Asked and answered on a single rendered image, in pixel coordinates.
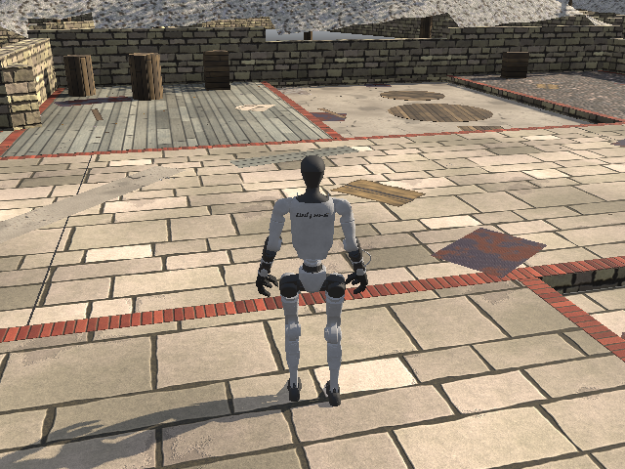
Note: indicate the right robot hand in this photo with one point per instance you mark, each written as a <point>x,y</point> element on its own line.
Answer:
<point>358,279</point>

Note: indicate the robot right forearm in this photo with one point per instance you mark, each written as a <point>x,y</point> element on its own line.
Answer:
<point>357,260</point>

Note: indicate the left robot shin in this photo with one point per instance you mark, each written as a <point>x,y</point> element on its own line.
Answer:
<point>292,356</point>

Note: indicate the left robot upper arm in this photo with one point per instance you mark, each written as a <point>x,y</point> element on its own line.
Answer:
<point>281,207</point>

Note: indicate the robot shin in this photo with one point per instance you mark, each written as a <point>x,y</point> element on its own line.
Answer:
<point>334,358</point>
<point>292,356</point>

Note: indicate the right robot shin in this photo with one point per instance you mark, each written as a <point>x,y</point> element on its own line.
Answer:
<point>334,358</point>

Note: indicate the right robot upper arm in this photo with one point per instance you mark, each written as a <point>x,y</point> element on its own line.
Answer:
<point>343,207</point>

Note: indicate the left robot hand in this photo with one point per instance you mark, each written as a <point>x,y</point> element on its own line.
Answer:
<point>265,281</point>

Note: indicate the robot left forearm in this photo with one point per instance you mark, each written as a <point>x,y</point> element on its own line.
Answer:
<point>266,261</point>

